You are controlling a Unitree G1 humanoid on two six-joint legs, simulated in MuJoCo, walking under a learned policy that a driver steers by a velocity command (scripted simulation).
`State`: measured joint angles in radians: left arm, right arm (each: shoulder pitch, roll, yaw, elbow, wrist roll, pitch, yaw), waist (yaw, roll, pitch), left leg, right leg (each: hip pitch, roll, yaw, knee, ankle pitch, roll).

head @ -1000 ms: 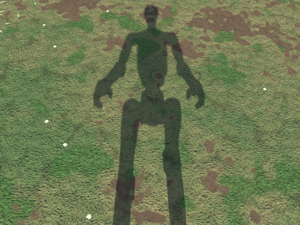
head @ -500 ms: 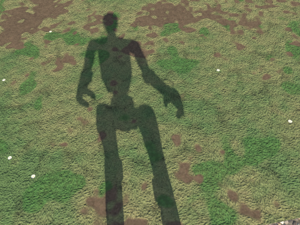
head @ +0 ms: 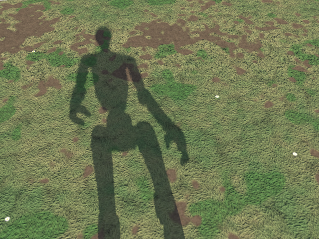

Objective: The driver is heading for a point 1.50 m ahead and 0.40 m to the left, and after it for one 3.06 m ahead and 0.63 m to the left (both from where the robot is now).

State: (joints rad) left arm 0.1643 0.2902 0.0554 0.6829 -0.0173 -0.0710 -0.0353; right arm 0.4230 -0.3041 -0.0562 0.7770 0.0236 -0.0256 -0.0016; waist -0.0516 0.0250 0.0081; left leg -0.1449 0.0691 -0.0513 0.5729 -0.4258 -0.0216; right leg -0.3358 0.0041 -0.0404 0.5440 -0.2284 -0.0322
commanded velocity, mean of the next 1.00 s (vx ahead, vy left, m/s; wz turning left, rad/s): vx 0.48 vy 0.00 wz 0.44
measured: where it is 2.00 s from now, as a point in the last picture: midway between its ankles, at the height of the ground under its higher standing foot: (91, 146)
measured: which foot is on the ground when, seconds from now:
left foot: up 0.00-0.46, down 0.48-0.96, up 0.98-1.00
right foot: down 0.00-0.46, up 0.48-0.94, down 0.96-1.00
